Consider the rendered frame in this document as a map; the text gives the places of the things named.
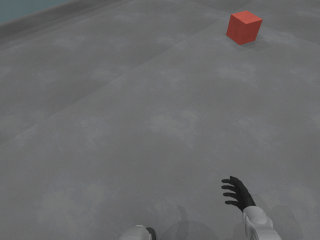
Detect robot left thigh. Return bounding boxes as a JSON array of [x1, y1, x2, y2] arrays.
[[116, 227, 152, 240]]

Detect carton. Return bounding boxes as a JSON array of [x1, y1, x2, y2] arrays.
[[226, 10, 263, 45]]

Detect right robot hand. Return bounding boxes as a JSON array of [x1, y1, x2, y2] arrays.
[[221, 176, 256, 213]]

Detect robot right forearm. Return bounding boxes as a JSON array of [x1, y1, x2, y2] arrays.
[[242, 206, 282, 240]]

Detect left robot foot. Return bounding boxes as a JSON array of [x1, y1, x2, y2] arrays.
[[146, 227, 156, 240]]

